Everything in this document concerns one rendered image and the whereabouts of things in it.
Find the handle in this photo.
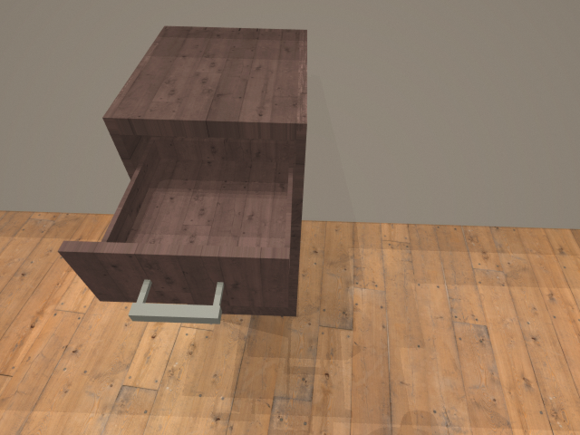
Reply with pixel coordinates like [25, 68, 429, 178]
[129, 279, 224, 324]

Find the drawer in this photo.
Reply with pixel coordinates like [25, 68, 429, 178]
[58, 137, 295, 308]

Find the cabinet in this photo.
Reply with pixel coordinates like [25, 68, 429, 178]
[102, 26, 307, 316]

